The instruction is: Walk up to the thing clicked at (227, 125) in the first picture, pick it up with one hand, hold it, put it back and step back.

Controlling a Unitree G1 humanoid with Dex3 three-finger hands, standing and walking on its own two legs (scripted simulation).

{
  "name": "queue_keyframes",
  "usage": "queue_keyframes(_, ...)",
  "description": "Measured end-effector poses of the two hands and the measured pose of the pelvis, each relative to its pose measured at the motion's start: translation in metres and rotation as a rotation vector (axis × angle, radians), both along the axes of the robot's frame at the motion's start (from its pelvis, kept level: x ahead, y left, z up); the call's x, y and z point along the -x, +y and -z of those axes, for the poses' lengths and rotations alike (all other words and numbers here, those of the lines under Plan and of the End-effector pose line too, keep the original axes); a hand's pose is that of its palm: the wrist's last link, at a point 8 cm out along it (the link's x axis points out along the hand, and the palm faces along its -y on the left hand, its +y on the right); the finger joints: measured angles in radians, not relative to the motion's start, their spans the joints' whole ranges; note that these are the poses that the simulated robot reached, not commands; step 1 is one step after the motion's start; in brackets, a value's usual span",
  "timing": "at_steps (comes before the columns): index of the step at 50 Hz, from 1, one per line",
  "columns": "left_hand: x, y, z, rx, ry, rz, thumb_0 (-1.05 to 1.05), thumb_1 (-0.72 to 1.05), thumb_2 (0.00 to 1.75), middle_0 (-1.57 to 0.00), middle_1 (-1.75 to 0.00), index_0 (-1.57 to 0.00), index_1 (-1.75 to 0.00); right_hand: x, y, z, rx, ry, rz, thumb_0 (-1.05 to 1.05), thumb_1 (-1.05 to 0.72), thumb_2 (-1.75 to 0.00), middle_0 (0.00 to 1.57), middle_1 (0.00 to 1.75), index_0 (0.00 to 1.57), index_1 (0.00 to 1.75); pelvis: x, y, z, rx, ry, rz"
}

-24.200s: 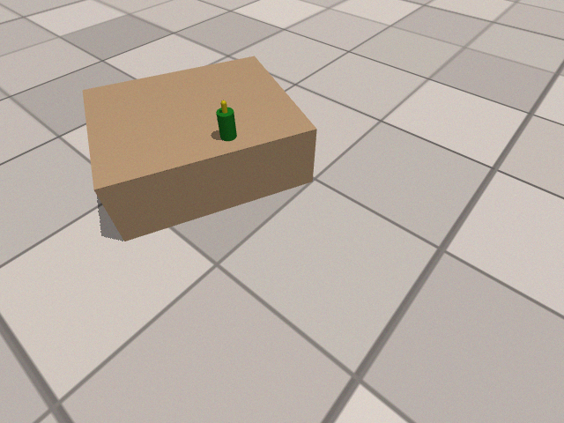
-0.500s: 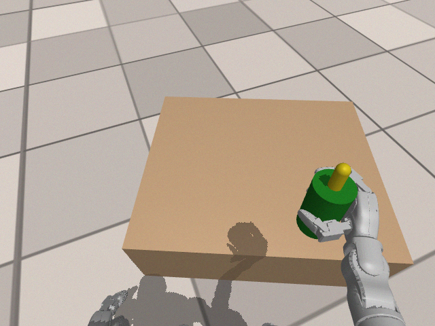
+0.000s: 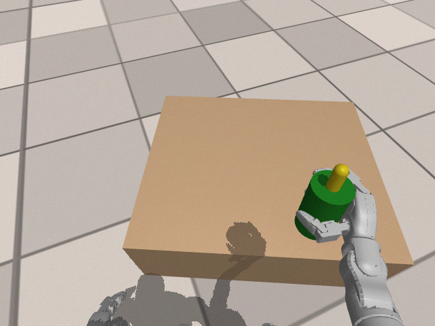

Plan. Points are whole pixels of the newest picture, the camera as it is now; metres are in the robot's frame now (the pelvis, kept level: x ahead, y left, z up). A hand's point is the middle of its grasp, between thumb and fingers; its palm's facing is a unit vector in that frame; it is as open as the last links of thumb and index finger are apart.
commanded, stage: hold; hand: right
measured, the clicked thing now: (326, 198) +0.33 -0.17 +0.06
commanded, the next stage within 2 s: crouch in 0.30 s
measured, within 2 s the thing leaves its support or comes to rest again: neither
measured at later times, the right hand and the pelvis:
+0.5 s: hand (326, 205) +0.33 -0.17 +0.04, palm faces +0.19 +0.98 -0.01, open 10.1 cm; pelvis +0.00 +0.00 +0.00, yaw +0 degrees
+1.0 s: hand (312, 210) +0.40 -0.20 -0.11, palm faces +0.19 +0.98 -0.02, open 10.1 cm; pelvis -0.03 +0.00 -0.12, yaw +1 degrees
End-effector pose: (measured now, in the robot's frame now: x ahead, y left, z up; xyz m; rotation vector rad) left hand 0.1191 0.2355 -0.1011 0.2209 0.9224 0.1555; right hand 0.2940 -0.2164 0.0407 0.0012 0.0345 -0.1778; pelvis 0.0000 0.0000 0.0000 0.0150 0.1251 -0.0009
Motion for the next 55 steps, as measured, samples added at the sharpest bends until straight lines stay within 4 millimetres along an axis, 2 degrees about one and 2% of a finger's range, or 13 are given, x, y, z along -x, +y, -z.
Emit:
queue_keyframes(18,-0.003,0.003,0.000,-0.010,0.002,-0.002,0.01,0.90,0.91,-0.21,-0.31,-0.21,-0.31,-0.003,0.000,0.003,-0.009,0.001,0.002,-0.01,0.35,-1.07,0.74,0.98,0.70,0.97,-0.002,0.001,0.001,-0.001,0.005,0.001)
queue_keyframes(25,-0.003,-0.001,0.000,-0.004,0.005,0.002,0.01,0.90,0.91,-0.20,-0.31,-0.21,-0.31,-0.002,-0.007,0.001,0.007,-0.006,0.013,-0.01,0.35,-1.07,0.74,0.98,0.70,0.97,-0.001,0.000,0.001,-0.001,0.005,0.001)
queue_keyframes(29,-0.003,-0.001,0.003,-0.006,0.009,0.010,0.01,0.90,0.91,-0.20,-0.31,-0.20,-0.31,-0.005,-0.011,0.008,-0.004,0.002,0.025,-0.01,0.36,-1.07,0.74,0.98,0.70,0.97,0.001,-0.001,0.003,-0.001,0.019,0.005)
queue_keyframes(33,-0.001,0.002,0.009,-0.020,0.021,0.018,0.01,0.90,0.91,-0.20,-0.30,-0.20,-0.30,-0.012,-0.011,0.026,-0.015,0.023,0.019,-0.01,0.36,-1.08,0.74,0.98,0.70,0.98,0.005,0.000,0.010,0.000,0.050,0.005)
queue_keyframes(39,0.009,0.014,0.032,-0.059,0.049,0.030,0.01,0.90,0.91,-0.20,-0.30,-0.20,-0.30,-0.028,-0.011,0.072,-0.021,0.034,0.011,-0.01,0.37,-1.09,0.74,0.99,0.70,0.98,0.016,0.000,0.038,-0.001,0.142,-0.002)
queue_keyframes(47,0.037,0.027,0.091,-0.098,0.137,0.023,0.01,0.89,0.92,-0.20,-0.30,-0.20,-0.31,-0.059,-0.031,0.135,0.013,0.004,0.018,-0.01,0.38,-1.10,0.74,0.99,0.71,0.98,0.029,0.001,0.096,-0.009,0.287,-0.010)
queue_keyframes(55,0.072,0.024,0.146,-0.076,0.261,0.016,0.01,0.88,0.92,-0.20,-0.30,-0.19,-0.31,-0.085,-0.038,0.175,-0.003,-0.004,0.012,-0.01,0.38,-1.10,0.74,0.98,0.71,0.98,0.041,-0.001,0.139,-0.025,0.364,-0.008)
